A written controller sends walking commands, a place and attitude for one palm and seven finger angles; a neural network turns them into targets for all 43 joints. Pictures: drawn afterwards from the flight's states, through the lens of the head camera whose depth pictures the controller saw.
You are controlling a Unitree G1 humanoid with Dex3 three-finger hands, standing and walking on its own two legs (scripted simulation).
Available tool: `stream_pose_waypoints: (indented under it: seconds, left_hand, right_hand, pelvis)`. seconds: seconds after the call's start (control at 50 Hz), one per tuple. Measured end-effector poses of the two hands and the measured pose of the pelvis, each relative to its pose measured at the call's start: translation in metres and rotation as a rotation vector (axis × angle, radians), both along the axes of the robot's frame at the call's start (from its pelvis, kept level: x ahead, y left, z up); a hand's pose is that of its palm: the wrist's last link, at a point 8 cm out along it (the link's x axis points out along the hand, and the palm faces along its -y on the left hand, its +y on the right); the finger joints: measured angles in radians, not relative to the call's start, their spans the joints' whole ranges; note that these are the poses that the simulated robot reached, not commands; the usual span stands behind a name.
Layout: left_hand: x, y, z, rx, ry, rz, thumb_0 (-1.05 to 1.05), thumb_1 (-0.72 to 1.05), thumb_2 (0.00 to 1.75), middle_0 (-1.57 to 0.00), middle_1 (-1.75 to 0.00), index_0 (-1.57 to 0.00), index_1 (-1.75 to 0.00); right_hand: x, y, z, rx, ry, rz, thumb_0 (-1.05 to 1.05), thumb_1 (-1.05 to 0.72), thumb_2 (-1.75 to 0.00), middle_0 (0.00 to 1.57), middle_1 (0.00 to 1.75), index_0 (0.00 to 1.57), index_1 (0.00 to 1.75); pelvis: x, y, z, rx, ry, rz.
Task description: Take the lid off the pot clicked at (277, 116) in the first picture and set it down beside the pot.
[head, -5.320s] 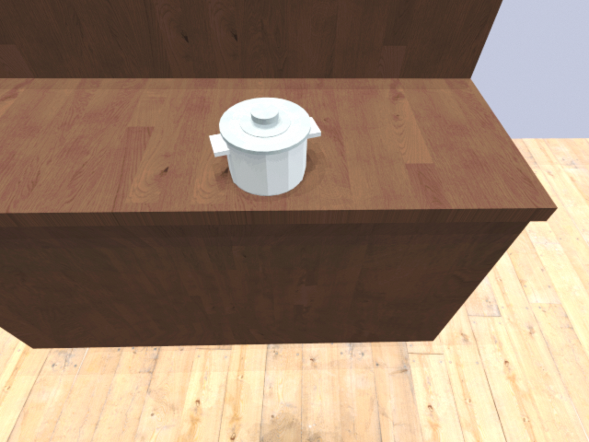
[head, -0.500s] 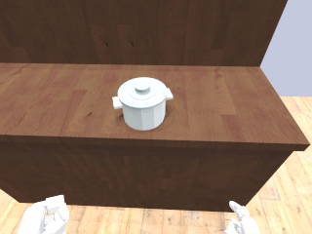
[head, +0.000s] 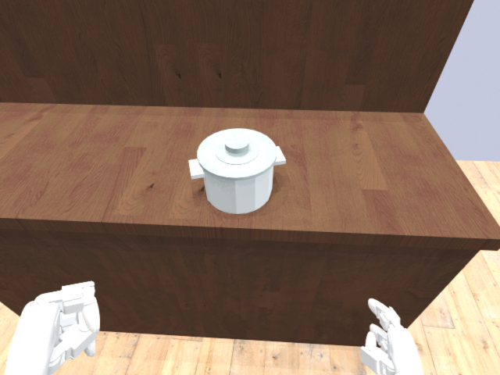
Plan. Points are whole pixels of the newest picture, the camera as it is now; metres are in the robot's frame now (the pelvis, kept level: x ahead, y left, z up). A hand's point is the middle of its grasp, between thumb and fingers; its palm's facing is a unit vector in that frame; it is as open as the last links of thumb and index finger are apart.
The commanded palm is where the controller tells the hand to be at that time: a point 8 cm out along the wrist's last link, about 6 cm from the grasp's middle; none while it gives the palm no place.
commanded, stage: raise the hand higher, near the body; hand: left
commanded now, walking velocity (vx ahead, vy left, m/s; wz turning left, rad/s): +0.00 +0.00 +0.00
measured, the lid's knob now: (236, 144) +0.52 +0.10 +0.10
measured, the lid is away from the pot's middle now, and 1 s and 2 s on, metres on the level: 0.00 0.00 0.00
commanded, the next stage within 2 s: reach forward and open the fingers in 0.24 s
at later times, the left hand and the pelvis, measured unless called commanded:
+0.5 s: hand (85, 296) +0.17 +0.24 +0.12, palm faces +0.20 -0.45 -0.87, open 3.0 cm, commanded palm +0.14 +0.26 +0.16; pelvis -0.02 +0.00 -0.01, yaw -1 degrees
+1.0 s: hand (77, 266) +0.20 +0.26 +0.13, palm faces -0.13 -0.07 -0.99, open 6.0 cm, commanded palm +0.18 +0.25 +0.20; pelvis -0.04 +0.00 +0.00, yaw +2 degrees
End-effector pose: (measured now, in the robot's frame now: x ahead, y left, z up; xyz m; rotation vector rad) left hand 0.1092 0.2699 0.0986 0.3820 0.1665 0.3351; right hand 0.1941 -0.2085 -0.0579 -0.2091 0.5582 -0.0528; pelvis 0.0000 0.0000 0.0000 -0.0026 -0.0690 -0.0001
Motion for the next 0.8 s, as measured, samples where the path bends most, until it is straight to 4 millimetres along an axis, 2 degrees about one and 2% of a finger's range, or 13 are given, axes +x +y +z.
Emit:
stream_pose_waypoints:
  seconds: [0.18,0.36,0.48,0.58,0.66,0.8]
  left_hand:
    - [0.008,0.002,0.020,0.032,-0.082,-0.009,0.02,0.90,0.90,-1.30,-1.50,-1.30,-1.50]
    - [0.016,0.003,0.039,0.066,-0.160,-0.028,0.02,0.90,0.90,-1.30,-1.50,-1.30,-1.50]
    - [0.030,-0.011,0.060,0.615,-0.027,-0.113,0.01,0.85,0.92,-1.29,-1.45,-1.28,-1.45]
    - [0.033,-0.009,0.061,0.939,0.140,-0.176,0.01,0.75,0.98,-1.25,-1.34,-1.25,-1.34]
    - [0.039,-0.004,0.063,1.038,0.225,-0.204,0.01,0.63,1.05,-1.22,-1.22,-1.21,-1.22]
    - [0.057,-0.008,0.066,1.033,0.285,-0.297,0.00,0.41,1.19,-1.15,-0.98,-1.15,-0.98]
  right_hand:
    - [-0.009,0.008,-0.007,0.014,0.032,0.023,0.02,-0.91,-0.90,0.20,0.30,0.20,0.30]
    - [-0.027,0.000,-0.015,0.011,0.080,-0.003,0.02,-0.91,-0.90,0.20,0.30,0.21,0.30]
    - [-0.029,-0.009,-0.026,0.000,0.145,0.036,0.02,-0.91,-0.90,0.20,0.30,0.20,0.30]
    - [-0.025,-0.013,-0.037,0.037,0.193,0.017,0.02,-0.91,-0.90,0.20,0.30,0.20,0.30]
    - [-0.019,-0.012,-0.039,0.060,0.186,0.014,0.02,-0.91,-0.90,0.20,0.30,0.20,0.30]
    - [-0.010,-0.005,-0.029,0.077,0.125,0.032,0.02,-0.91,-0.90,0.20,0.30,0.20,0.30]
  pelvis:
    - [-0.005,0.001,0.000,-0.003,-0.008,0.000]
    - [-0.009,0.000,0.001,-0.005,-0.014,-0.005]
    - [-0.019,0.001,-0.005,-0.004,0.039,-0.005]
    - [-0.026,0.001,-0.008,-0.002,0.059,-0.011]
    - [-0.028,0.000,-0.008,-0.003,0.052,0.005]
    - [-0.033,-0.003,-0.006,-0.003,0.019,0.025]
